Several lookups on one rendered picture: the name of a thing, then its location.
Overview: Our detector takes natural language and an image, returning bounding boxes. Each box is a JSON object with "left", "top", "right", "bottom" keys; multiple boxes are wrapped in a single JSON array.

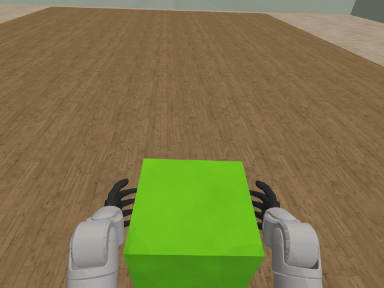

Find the robot left forearm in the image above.
[{"left": 67, "top": 206, "right": 125, "bottom": 288}]

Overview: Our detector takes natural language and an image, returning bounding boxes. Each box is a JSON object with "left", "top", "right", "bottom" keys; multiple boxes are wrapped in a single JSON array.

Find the robot left hand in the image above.
[{"left": 104, "top": 179, "right": 137, "bottom": 227}]

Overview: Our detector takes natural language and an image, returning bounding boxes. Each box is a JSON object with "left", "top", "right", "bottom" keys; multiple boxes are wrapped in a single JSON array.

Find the robot right hand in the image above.
[{"left": 249, "top": 181, "right": 280, "bottom": 230}]

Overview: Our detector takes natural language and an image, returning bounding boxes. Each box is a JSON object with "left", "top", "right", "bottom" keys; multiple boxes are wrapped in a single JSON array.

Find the robot right forearm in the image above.
[{"left": 262, "top": 207, "right": 323, "bottom": 288}]

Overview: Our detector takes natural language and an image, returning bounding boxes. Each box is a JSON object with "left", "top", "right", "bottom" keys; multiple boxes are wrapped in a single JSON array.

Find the carton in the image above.
[{"left": 123, "top": 158, "right": 265, "bottom": 288}]

